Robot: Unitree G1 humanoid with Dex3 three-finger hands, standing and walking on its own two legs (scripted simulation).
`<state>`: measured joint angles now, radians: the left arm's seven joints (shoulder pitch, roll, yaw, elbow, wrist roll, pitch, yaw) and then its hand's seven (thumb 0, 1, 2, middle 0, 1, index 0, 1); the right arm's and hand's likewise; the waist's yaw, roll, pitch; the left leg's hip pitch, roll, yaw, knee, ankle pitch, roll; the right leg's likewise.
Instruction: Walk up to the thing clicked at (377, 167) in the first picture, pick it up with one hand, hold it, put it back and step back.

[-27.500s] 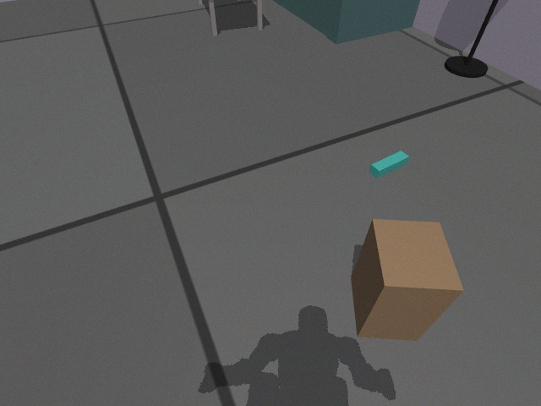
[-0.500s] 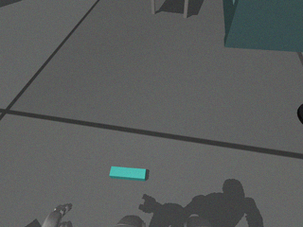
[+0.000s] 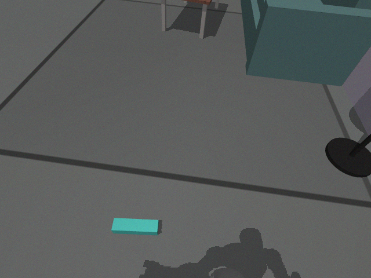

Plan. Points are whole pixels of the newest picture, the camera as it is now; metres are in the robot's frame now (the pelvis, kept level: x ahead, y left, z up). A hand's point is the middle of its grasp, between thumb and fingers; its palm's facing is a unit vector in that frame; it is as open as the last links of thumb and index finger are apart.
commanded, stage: walk up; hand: left
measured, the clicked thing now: (135, 226) +0.45 +0.24 -0.74
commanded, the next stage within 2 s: stand in 1.74 s
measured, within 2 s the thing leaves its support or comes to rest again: neither
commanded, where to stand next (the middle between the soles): +0.06 -0.01 m, yaw +1 degrees
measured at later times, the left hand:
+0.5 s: hand out of the picture +0.07 +0.32 -0.15, palm faces +0.08 -0.87 -0.49, open 7.3 cm
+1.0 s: hand out of the picture +0.00 +0.24 -0.17, palm faces +0.01 -0.95 -0.31, open 7.4 cm
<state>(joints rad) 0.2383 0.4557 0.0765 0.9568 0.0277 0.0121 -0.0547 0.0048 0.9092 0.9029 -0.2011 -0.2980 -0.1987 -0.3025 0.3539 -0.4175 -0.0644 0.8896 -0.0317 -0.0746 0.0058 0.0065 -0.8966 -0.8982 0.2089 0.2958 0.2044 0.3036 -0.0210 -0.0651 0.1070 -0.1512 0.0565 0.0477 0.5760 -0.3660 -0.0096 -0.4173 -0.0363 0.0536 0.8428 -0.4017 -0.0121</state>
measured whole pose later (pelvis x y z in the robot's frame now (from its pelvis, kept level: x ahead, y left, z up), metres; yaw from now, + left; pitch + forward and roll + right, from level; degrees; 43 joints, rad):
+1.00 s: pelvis -0.06 -0.01 -0.01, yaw +1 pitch -3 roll +0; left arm 0.20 0.35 0.02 0.97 0.02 -0.01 -0.02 0.00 0.90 0.90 -0.21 -0.30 -0.20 -0.30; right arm 0.18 -0.39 -0.02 0.94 -0.02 -0.05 0.00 0.01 -0.90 -0.90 0.20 0.30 0.20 0.30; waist 0.02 -0.03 0.08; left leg -0.30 0.02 0.00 0.68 -0.33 -0.01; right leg -0.28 0.01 0.02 0.70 -0.36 -0.02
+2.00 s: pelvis -0.05 -0.01 +0.02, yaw +1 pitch -3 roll +0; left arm 0.06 0.34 0.01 1.15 0.01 -0.01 -0.01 0.00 0.91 0.90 -0.20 -0.30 -0.20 -0.30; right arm 0.06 -0.35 0.00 1.12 -0.01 -0.02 0.00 0.01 -0.90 -0.90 0.20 0.30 0.20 0.30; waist 0.00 0.01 0.07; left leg -0.11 0.02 -0.01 0.32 -0.16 -0.02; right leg -0.09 0.00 0.02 0.32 -0.18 0.00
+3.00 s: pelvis -0.05 -0.01 +0.02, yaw +2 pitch -2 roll +0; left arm 0.10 0.35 0.00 1.13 0.01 -0.02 -0.01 0.00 0.91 0.90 -0.20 -0.30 -0.20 -0.30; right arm 0.10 -0.36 0.01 1.14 -0.01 -0.02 0.01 0.01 -0.90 -0.90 0.20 0.30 0.20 0.30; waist 0.00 0.01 0.05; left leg -0.13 0.01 -0.02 0.32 -0.16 -0.02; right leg -0.10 0.00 0.01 0.32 -0.18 0.00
